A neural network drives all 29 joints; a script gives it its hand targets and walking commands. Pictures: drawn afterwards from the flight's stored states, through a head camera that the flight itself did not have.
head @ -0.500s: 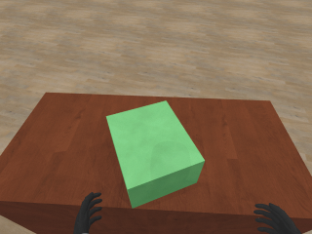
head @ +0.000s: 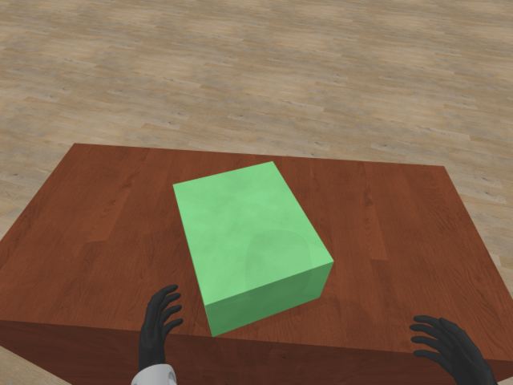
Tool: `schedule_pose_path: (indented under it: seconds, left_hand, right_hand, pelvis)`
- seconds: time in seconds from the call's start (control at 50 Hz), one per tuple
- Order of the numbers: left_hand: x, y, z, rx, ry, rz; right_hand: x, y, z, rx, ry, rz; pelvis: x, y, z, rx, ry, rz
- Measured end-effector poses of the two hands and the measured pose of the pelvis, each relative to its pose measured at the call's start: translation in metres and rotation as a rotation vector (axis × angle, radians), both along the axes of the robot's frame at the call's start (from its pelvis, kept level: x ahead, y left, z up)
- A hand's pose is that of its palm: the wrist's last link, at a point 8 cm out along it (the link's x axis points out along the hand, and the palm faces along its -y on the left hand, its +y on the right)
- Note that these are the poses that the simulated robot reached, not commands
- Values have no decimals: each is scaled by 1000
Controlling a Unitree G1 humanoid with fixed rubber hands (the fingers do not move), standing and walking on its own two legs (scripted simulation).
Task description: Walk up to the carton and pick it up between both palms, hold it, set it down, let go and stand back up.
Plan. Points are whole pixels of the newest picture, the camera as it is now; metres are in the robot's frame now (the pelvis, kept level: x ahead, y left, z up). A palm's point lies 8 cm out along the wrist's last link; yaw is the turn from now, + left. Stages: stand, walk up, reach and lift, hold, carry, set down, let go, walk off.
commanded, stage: reach and lift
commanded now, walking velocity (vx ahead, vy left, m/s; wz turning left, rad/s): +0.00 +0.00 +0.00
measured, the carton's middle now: (245, 240) +0.41 +0.07 -0.06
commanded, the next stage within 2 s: none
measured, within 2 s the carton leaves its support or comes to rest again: neither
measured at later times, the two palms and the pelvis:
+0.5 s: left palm (145, 318) +0.21 +0.19 +0.03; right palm (447, 311) +0.27 -0.25 +0.01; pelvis +0.00 +0.00 +0.00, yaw +0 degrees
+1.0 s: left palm (139, 281) +0.25 +0.21 +0.05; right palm (428, 259) +0.33 -0.23 +0.05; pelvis +0.00 +0.00 +0.01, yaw -1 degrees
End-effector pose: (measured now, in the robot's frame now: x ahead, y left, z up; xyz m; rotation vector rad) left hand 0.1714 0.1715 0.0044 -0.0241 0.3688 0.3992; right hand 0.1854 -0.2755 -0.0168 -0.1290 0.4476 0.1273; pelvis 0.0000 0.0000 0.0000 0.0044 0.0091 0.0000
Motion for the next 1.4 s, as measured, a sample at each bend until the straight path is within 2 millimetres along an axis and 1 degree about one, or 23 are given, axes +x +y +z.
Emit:
schedule_pose_path:
  seconds: [0.08, 0.2, 0.32, 0.44, 0.52, 0.7, 0.86, 1.08, 1.16, 1.26, 1.4]
  left_hand:
    - [8, 0, 3, 9, -9, 3]
    - [22, 3, 9, 18, -11, 3]
    - [26, 7, 16, 15, -15, 11]
    - [28, 17, 21, 18, -22, 35]
    - [38, 21, 22, 16, -19, 25]
    - [56, 26, 35, 19, -32, 12]
    - [68, 27, 45, 9, -40, 11]
    - [82, 39, 55, 17, -27, 28]
    - [91, 40, 58, 4, -13, 32]
    - [99, 42, 66, 11, -11, 30]
    - [109, 47, 70, -19, -1, 39]
  right_hand:
    - [10, 2, 2, 6, -16, 13]
    - [37, 6, 11, 19, -60, 20]
    - [60, 11, 19, 13, -76, 31]
    - [74, 18, 26, 18, -91, 39]
    - [83, 22, 27, 24, -77, 34]
    - [100, 33, 32, 31, -85, 51]
    - [124, 40, 49, 30, -114, 72]
    - [160, 51, 70, 29, -132, 82]
    - [171, 57, 70, 44, -110, 79]
    - [183, 68, 74, 65, -123, 92]
    - [201, 78, 80, 58, -116, 96]
  pelvis:
    - [-2, -2, 0, 2, 12, -4]
    - [-2, -2, 0, 2, 18, -10]
    - [1, -2, 2, -1, 11, -9]
    - [3, -1, 3, -4, 8, -1]
    - [4, 0, 4, -5, 11, -2]
    - [4, 6, 6, -9, 16, -9]
    - [5, 5, 7, -12, 22, -17]
    - [-2, 0, 8, -11, 32, -17]
    - [-3, -1, 8, -10, 42, -17]
    - [-5, -2, 7, -11, 46, -13]
    - [-6, -4, 7, -9, 66, -6]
